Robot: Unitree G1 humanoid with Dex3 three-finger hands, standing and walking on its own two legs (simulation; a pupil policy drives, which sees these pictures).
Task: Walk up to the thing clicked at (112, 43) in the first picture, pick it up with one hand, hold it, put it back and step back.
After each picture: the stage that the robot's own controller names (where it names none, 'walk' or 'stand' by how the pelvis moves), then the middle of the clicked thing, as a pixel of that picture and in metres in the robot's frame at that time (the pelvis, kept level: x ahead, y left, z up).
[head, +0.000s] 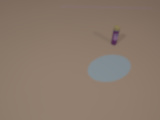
stand; (115, 35) +1.49 -0.38 -0.66
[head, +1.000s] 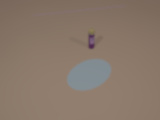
walk; (91, 39) +1.42 +0.02 -0.63
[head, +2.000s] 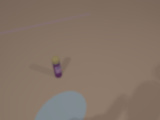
walk; (57, 67) +0.93 +0.31 -0.64
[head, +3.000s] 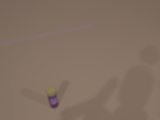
walk; (52, 97) +0.61 +0.24 -0.63
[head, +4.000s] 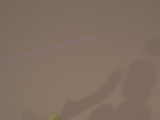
stand; out of the picture +0.43 +0.23 -0.64
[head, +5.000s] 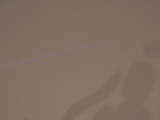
stand; out of the picture +0.39 +0.22 -0.65
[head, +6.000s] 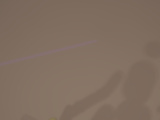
stand; out of the picture +0.41 +0.23 -0.66
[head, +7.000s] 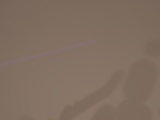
stand; out of the picture +0.41 +0.24 -0.66
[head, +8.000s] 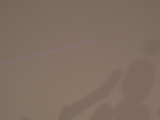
stand; out of the picture +0.40 +0.24 -0.66
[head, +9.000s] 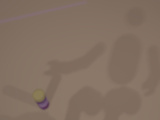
go down; (41, 100) +0.43 +0.24 -0.55
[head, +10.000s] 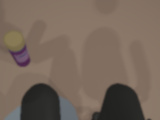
go down; (19, 51) +0.48 +0.28 -0.26
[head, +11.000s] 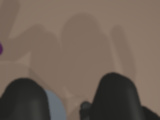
close in; out of the picture +0.46 +0.30 -0.21
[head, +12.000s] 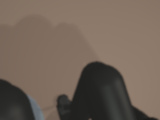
close; out of the picture +0.45 +0.34 -0.16
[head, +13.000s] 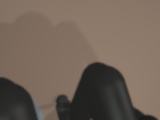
lift; out of the picture +0.42 +0.33 -0.16
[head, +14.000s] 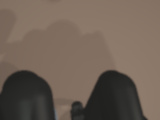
lift; out of the picture +0.34 +0.30 -0.13
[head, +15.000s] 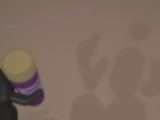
lift; (28, 83) +0.32 +0.19 +0.05
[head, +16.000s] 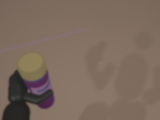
hold; (39, 85) +0.33 +0.16 +0.04
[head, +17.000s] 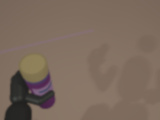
hold; (41, 85) +0.33 +0.16 +0.04
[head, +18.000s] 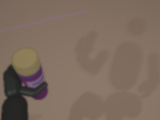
crouch; (33, 78) +0.36 +0.18 +0.00
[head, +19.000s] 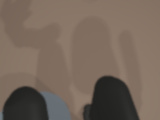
lower; out of the picture +0.48 +0.28 -0.05
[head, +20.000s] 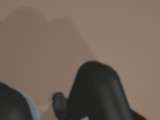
lower; out of the picture +0.45 +0.35 -0.16
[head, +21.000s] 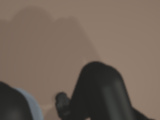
lower; out of the picture +0.44 +0.34 -0.16
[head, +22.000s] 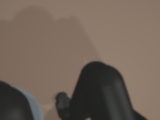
lower; out of the picture +0.43 +0.34 -0.16
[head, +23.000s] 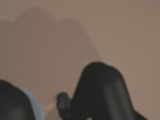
lower; out of the picture +0.43 +0.34 -0.16
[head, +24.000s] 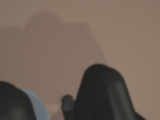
open; out of the picture +0.44 +0.32 -0.17
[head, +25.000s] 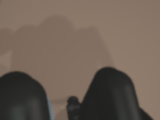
stand; out of the picture +0.44 +0.31 -0.18
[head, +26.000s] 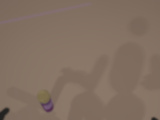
stand; (46, 102) +0.43 +0.22 -0.52
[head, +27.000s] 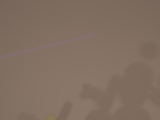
stand; out of the picture +0.41 +0.21 -0.60
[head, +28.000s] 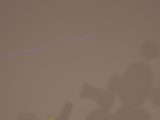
stand; out of the picture +0.41 +0.21 -0.60
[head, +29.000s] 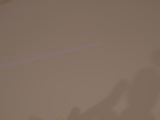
stand; out of the picture +0.43 +0.20 -0.65
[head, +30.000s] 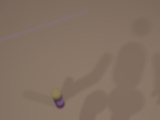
walk; (58, 99) +0.51 +0.21 -0.63
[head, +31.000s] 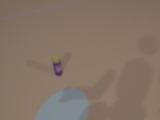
walk; (57, 65) +0.79 +0.22 -0.62
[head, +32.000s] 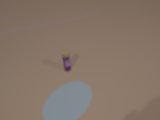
stand; (66, 61) +1.06 +0.26 -0.64
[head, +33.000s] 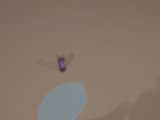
stand; (61, 61) +1.04 +0.24 -0.66
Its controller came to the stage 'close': yes
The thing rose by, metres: 0.69
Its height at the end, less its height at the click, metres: +0.00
